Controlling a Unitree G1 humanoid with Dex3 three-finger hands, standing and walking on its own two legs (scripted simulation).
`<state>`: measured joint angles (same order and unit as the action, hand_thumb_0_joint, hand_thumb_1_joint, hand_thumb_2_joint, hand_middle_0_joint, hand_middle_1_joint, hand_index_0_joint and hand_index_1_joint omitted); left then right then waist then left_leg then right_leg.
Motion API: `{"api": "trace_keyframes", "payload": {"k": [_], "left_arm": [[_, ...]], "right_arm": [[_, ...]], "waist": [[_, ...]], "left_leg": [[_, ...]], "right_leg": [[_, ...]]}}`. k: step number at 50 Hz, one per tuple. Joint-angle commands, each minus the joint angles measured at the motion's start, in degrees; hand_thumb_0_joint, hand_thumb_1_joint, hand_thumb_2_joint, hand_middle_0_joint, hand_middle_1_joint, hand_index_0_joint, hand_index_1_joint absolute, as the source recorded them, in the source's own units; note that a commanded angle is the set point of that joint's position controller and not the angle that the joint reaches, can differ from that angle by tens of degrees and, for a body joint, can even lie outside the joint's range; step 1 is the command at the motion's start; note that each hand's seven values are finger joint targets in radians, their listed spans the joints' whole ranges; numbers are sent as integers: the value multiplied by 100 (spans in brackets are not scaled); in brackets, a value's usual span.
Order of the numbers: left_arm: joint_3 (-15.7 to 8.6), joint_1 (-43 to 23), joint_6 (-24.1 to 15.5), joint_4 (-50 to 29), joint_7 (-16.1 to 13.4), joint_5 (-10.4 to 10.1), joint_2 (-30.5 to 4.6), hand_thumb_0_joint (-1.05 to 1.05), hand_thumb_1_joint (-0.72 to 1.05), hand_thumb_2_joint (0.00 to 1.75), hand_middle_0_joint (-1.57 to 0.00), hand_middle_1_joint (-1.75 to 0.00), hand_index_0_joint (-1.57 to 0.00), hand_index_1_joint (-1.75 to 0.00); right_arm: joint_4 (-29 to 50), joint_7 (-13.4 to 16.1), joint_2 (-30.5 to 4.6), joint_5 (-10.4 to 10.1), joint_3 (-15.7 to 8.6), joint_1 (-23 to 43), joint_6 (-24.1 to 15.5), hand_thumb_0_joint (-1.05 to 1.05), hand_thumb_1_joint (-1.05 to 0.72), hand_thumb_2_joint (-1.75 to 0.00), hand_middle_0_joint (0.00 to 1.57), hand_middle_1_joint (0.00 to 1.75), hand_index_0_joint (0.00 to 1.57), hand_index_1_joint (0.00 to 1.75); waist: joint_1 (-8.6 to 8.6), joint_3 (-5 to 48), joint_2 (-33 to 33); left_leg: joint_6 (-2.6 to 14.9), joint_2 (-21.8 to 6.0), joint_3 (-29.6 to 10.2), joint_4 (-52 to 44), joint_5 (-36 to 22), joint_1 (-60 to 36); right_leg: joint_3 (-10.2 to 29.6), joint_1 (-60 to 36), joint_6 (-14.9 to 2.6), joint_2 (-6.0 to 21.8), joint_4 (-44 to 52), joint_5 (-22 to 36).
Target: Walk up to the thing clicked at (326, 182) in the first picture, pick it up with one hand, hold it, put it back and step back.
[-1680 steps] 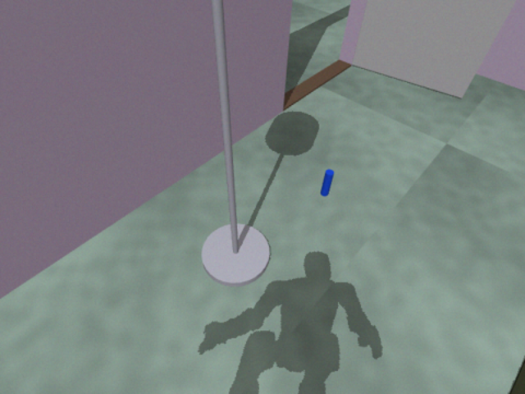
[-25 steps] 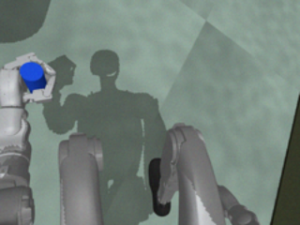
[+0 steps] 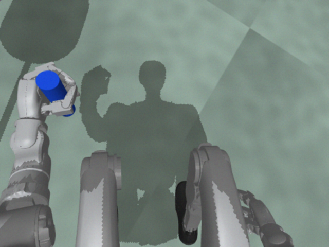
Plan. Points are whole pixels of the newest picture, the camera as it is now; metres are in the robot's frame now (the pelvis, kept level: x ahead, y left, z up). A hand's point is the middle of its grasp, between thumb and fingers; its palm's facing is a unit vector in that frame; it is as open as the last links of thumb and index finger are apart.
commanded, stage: settle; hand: left
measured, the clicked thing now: (58, 97) +0.44 +0.23 -0.06
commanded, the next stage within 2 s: lift in 0.34 s
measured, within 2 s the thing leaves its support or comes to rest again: neither
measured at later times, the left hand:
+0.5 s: hand (56, 91) +0.44 +0.22 -0.01, palm faces +0.06 -1.00 -0.03, open 4.9 cm
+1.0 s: hand (40, 81) +0.41 +0.21 +0.08, palm faces +0.01 -1.00 -0.04, open 4.9 cm
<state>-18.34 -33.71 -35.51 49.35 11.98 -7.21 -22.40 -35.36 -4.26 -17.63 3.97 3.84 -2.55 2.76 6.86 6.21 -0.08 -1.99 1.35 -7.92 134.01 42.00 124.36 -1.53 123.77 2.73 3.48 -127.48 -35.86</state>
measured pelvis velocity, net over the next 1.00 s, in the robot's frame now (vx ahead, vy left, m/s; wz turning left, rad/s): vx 0.00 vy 0.00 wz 0.04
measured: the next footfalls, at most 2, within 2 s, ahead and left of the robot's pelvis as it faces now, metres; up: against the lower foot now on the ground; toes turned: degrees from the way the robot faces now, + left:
none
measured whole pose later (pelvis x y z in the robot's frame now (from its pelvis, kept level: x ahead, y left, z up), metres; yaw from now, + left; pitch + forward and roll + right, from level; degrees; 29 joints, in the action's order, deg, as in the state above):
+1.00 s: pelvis +0.00 +0.00 +0.08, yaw +2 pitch +32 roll -4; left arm -16.2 -26.8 -26.8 37.2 14.5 -9.2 -19.2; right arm -34.7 -1.3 -16.0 -0.2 0.6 -7.0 0.4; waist 4.5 11.1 -0.9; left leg -1.1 0.6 -5.2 119.7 40.3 111.8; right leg -0.6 111.8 2.4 3.9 -114.7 -35.2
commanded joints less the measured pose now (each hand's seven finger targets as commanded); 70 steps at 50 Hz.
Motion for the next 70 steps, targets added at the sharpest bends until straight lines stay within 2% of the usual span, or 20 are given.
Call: {"api": "trace_keyframes", "payload": {"k": [1,17,18,20,22,23,25,30,31,32,34,45,48,49,53,55,58,61,64,70], "left_arm": [[-242,-1585,-409,-1099,81,-109,-945,0,48,131,-142,-146,-140,-148],[-236,-2117,-471,-1023,106,-21,-937,0,56,134,-141,-145,-141,-147],[-351,-1673,-411,-528,102,-27,-905,0,55,135,-143,-148,-143,-149],[-253,-2135,-467,-1010,100,-17,-927,0,54,135,-142,-147,-141,-148],[-315,-1816,-424,-650,94,3,-861,0,58,136,-141,-147,-142,-148],[-135,-2323,-470,-1123,106,30,-848,0,65,128,-145,-149,-146,-147],[-318,-1838,-409,-750,108,46,-937,0,57,126,-141,-146,-142,-145],[-200,-2097,-362,-1397,200,21,-981,0,58,124,-137,-142,-138,-140],[-371,-1747,-285,-1123,221,9,-1116,0,59,123,-137,-141,-138,-140],[-196,-1900,-262,-1373,263,-33,-977,0,60,123,-135,-140,-137,-138],[-318,-1625,-167,-1288,300,-78,-1087,0,60,123,-135,-140,-136,-138],[-21,-1223,329,-2434,311,-349,-716,0,57,124,-133,-141,-136,-138],[-169,-758,524,-2544,238,-356,-853,0,60,126,-133,-141,-135,-139],[18,-829,558,-2826,221,-330,-673,0,59,125,-132,-139,-134,-137],[173,-634,798,-3555,113,-389,-536,0,63,124,-131,-138,-134,-136],[2,-86,988,-3499,32,-407,-669,0,64,125,-130,-138,-132,-136],[292,-99,1187,-4094,-60,-480,-353,0,60,126,-132,-140,-134,-138],[76,264,1413,-4331,-211,-496,-568,0,59,126,-132,-140,-134,-138],[474,455,1565,-4622,-259,-493,-214,0,60,126,-130,-139,-132,-138],[423,929,1832,-4701,-394,-469,-245,0,61,126,-131,-140,-133,-138]], "right_arm": [[378,89,-1156,14,-491,-680,-120,0,-89,-90,20,30,20,30],[239,133,-1109,9,-594,-797,-247,0,-88,-89,20,30,20,30],[218,128,-1137,-21,-569,-810,-238,0,-88,-90,20,30,20,30],[257,121,-1113,6,-594,-809,-258,0,-88,-90,20,30,20,30],[224,118,-1145,-14,-593,-860,-246,0,-88,-89,20,30,20,30],[240,111,-1088,5,-578,-871,-260,0,-92,-90,20,30,20,30],[245,120,-1151,-21,-615,-869,-249,0,-91,-90,20,30,20,30],[319,137,-1099,-79,-640,-961,-252,0,-90,-90,20,30,20,30],[294,156,-1128,-116,-656,-986,-250,0,-90,-90,20,30,20,30],[327,171,-1102,-124,-656,-954,-255,0,-90,-90,20,30,20,30],[320,203,-1146,-176,-693,-995,-262,0,-90,-90,20,30,20,30],[572,339,-959,-383,-720,-920,-372,0,-89,-89,20,30,20,30],[614,394,-972,-447,-756,-906,-392,0,-89,-89,20,30,20,30],[671,394,-896,-454,-737,-877,-402,0,-89,-89,20,30,20,30],[768,454,-847,-551,-753,-817,-419,0,-89,-89,20,30,20,30],[817,500,-837,-594,-777,-804,-430,0,-89,-89,20,30,20,30],[798,540,-693,-640,-761,-861,-453,0,-89,-89,20,30,20,30],[928,612,-685,-698,-793,-744,-482,0,-90,-89,20,30,20,30],[834,649,-631,-719,-794,-817,-536,0,-89,-89,20,30,20,30],[891,731,-563,-761,-809,-775,-648,0,-89,-89,20,30,20,30]], "waist": [[100,3807,-646],[81,3668,-755],[82,3496,-725],[31,3714,-963],[70,3593,-829],[93,3747,-983],[3,3748,-902],[-16,4084,-965],[-67,4070,-917],[-16,4109,-931],[-17,3985,-794],[-124,3871,-592],[-237,3722,-597],[-217,3742,-648],[-290,3927,-800],[-332,3787,-585],[-280,3791,-486],[-366,3629,-311],[-287,3521,-428],[-353,2944,-330]], "left_leg": [[346,22,634,-1712,-936,-1993],[326,43,646,-2038,-647,-2350],[305,46,592,-2105,-749,-2375],[288,37,600,-2160,-692,-2579],[282,39,541,-2210,-746,-2603],[283,47,597,-2181,-776,-2583],[285,58,568,-2240,-857,-2648],[296,60,589,-2396,-843,-2849],[302,58,590,-2426,-849,-2924],[310,65,619,-2429,-841,-2892],[323,56,580,-2551,-664,-2869],[363,42,623,-3084,-625,-3170],[347,8,578,-3390,-524,-3439],[332,-11,544,-3507,-558,-3548],[287,-39,422,-3893,-725,-4227],[319,-49,486,-4017,-707,-4232],[329,-51,540,-4237,-899,-4456],[349,-65,547,-4530,-849,-4678],[297,-106,465,-4866,-1147,-5239],[275,-148,377,-5602,-1155,-5895]], "right_leg": [[-321,-2588,-435,-205,1263,844],[-298,-2353,-480,-182,1418,505],[-336,-2243,-483,-155,1366,592],[-318,-2225,-503,-164,1363,539],[-348,-2160,-492,-145,1369,605],[-315,-2250,-505,-149,1370,634],[-327,-2225,-502,-135,1373,670],[-296,-2486,-506,-127,1499,668],[-282,-2515,-501,-118,1551,673],[-268,-2574,-500,-128,1598,666],[-267,-2594,-489,-127,1721,520],[-152,-3276,-471,-127,2472,477],[-116,-3409,-467,-125,2739,390],[-134,-3479,-470,-128,2762,432],[-130,-3700,-484,-117,3028,606],[-97,-4075,-447,-132,3314,556],[-59,-4582,-423,-146,3662,727],[0,-5030,-386,-169,4079,651],[-44,-5227,-396,-170,4293,966],[-70,-5828,-369,-208,5012,990]]}}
